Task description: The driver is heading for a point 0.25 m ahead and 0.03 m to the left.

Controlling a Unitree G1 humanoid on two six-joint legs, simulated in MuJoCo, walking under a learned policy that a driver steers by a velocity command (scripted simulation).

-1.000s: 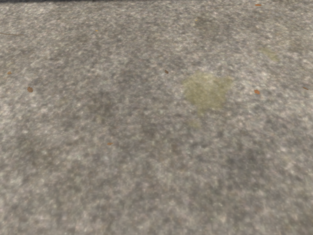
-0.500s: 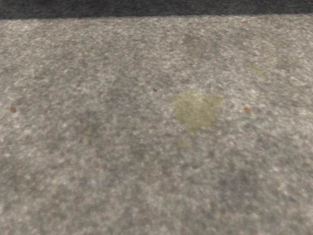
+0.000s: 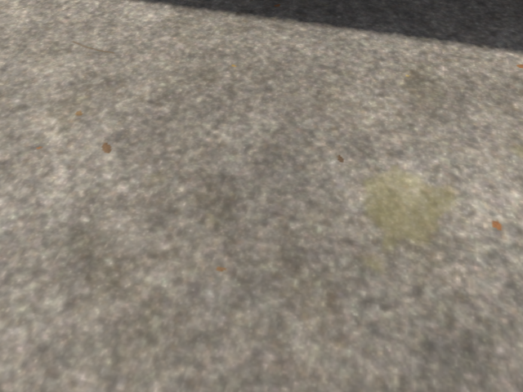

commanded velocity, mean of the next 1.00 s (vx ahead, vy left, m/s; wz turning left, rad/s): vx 0.08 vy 0.00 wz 0.14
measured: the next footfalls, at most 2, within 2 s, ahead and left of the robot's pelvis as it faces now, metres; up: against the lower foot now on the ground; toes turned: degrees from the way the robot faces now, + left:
right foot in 0.06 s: +0.12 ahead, -0.13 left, +0.00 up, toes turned +6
left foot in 0.40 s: +0.17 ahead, +0.12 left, +0.00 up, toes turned +5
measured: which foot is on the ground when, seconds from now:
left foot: down 0.00-0.06, up 0.08-0.38, down 0.40-1.00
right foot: up 0.00-0.04, down 0.06-1.00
